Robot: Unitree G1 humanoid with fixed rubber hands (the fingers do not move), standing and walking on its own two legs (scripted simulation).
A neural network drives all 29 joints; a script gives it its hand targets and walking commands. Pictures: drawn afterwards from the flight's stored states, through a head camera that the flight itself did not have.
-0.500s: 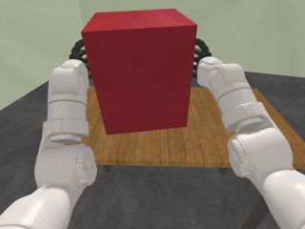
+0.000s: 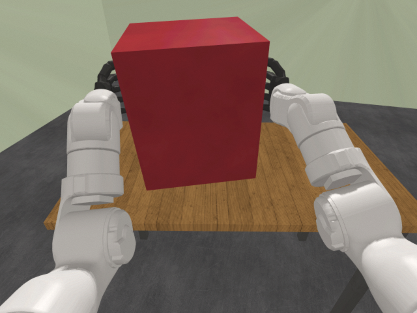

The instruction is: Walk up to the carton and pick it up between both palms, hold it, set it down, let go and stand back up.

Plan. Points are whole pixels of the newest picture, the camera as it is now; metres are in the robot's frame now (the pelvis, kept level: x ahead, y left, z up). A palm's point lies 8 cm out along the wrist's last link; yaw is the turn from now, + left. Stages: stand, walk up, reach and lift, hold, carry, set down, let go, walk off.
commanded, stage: set down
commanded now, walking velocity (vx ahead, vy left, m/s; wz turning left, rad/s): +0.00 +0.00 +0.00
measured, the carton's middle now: (193, 101) +0.40 +0.01 +0.27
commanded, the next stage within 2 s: none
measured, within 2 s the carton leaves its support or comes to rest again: neither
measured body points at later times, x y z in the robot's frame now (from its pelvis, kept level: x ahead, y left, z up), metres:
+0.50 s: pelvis +0.01 +0.00 +0.00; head -0.07 +0.03 +0.44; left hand +0.42 +0.18 +0.28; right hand +0.41 -0.12 +0.28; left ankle +0.02 +0.10 -0.75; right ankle +0.00 -0.08 -0.75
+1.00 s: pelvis +0.01 +0.00 +0.00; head -0.04 +0.03 +0.45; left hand +0.43 +0.17 +0.24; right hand +0.42 -0.14 +0.22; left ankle +0.02 +0.10 -0.75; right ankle +0.01 -0.08 -0.75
